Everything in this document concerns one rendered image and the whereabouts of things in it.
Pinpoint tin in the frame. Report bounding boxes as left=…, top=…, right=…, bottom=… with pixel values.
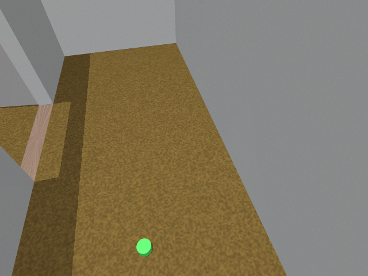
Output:
left=136, top=239, right=152, bottom=257

